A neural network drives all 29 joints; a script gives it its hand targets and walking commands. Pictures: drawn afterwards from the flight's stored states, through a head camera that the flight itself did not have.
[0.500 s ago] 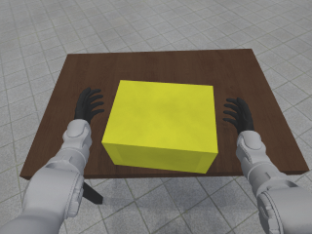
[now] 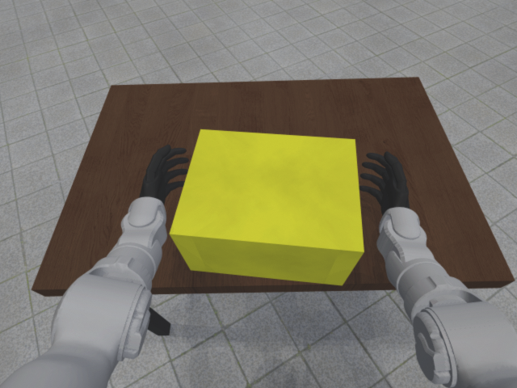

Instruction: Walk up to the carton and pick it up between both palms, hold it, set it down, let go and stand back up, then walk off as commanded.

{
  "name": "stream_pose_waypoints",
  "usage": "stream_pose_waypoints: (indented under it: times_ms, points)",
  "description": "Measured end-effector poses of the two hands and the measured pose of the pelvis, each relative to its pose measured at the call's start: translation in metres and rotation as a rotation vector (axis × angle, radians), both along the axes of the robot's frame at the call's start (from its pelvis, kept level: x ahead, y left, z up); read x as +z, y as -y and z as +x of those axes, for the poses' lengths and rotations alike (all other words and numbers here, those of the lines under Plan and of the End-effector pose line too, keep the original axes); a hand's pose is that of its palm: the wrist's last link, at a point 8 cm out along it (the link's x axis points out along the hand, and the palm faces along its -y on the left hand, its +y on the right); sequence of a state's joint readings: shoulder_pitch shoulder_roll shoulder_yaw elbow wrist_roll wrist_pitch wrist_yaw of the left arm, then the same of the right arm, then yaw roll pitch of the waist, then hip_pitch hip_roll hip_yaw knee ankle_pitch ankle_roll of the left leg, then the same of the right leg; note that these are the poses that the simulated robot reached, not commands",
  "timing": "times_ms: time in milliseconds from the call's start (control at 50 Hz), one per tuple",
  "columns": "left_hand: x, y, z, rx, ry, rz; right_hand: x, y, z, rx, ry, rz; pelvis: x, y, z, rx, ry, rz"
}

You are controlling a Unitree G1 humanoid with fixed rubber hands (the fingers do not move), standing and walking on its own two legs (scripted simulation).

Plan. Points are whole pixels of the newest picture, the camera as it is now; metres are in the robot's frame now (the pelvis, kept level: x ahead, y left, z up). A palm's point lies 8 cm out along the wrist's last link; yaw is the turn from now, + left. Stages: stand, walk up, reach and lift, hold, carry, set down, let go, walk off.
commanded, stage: reach and lift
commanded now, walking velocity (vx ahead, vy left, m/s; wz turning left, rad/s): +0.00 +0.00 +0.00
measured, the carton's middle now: (270, 206) +0.44 +0.00 -0.02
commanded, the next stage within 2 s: none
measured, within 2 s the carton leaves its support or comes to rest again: leaves its support in 1.18 s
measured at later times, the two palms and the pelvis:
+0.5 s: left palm (158, 191) +0.44 +0.18 +0.04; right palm (385, 205) +0.41 -0.18 +0.02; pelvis +0.00 +0.00 +0.00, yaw +0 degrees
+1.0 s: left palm (158, 192) +0.44 +0.18 +0.04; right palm (384, 208) +0.40 -0.18 +0.02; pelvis +0.00 +0.00 +0.00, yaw +0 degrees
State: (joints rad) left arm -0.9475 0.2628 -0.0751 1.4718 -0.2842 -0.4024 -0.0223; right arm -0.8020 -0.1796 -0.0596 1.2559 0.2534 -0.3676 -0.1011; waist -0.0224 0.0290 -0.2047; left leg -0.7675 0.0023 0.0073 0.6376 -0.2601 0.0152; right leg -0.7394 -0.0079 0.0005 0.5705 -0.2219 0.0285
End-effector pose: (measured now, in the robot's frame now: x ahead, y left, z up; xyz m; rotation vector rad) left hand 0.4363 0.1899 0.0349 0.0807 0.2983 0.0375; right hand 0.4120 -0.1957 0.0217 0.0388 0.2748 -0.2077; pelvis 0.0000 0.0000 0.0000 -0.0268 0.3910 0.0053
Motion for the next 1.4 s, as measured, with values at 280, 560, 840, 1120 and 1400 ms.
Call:
stream_pose_waypoints:
  times_ms: [280, 560, 840, 1120, 1400]
  points:
    - [0.001, 0.002, 0.001, -0.021, 0.010, 0.019, -0.004, -0.008, -0.001, 0.012, -0.006, 0.006, 0.000, -0.001, -0.001, 0.000, -0.004, -0.002]
    - [0.004, 0.007, 0.002, -0.081, 0.032, 0.093, -0.004, -0.011, -0.003, -0.003, 0.008, -0.001, 0.000, -0.001, -0.001, 0.000, -0.003, -0.002]
    - [0.005, 0.007, 0.001, -0.093, 0.066, 0.117, -0.006, -0.014, -0.007, -0.037, 0.045, 0.021, 0.000, -0.001, -0.001, 0.000, -0.003, -0.002]
    - [0.006, 0.009, -0.001, -0.091, 0.093, 0.105, -0.005, -0.013, -0.011, -0.048, 0.083, 0.006, 0.000, -0.001, -0.002, 0.000, -0.002, -0.002]
    - [0.008, 0.013, -0.008, -0.090, 0.136, 0.089, -0.001, -0.010, -0.020, -0.072, 0.130, -0.007, 0.000, -0.002, -0.006, 0.000, 0.004, -0.003]
